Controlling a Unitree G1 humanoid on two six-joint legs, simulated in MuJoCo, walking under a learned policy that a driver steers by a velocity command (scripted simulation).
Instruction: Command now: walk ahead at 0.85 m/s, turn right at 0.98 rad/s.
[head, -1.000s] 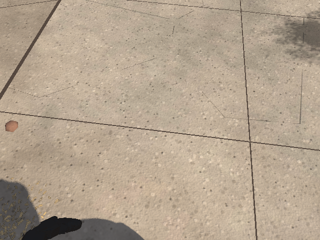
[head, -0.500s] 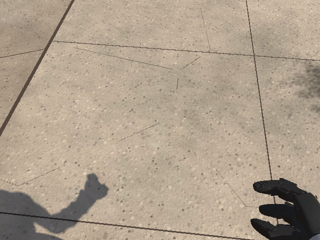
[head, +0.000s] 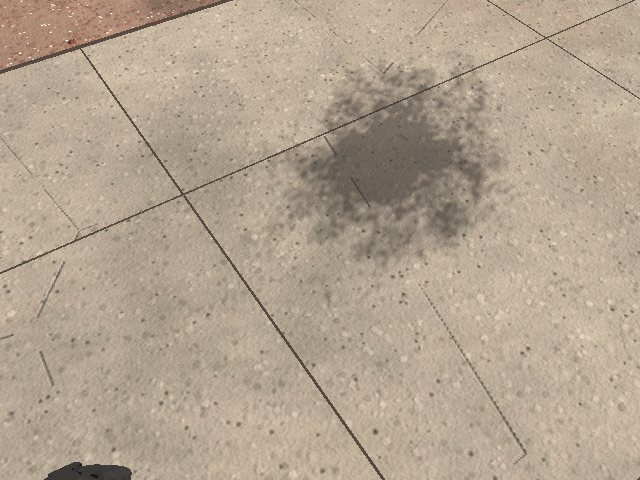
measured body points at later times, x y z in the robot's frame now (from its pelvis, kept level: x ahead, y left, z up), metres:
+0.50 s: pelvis +0.30 +0.07 +0.03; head +0.34 +0.02 +0.48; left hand +0.58 +0.26 -0.04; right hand +0.36 -0.24 -0.06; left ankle +0.47 +0.11 -0.69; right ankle +0.22 -0.02 -0.60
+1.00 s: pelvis +0.32 +0.05 +0.04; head +0.32 +0.03 +0.49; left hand +0.61 +0.13 -0.05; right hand +0.26 -0.25 -0.07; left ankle +0.40 +0.17 -0.68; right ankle +0.28 -0.05 -0.69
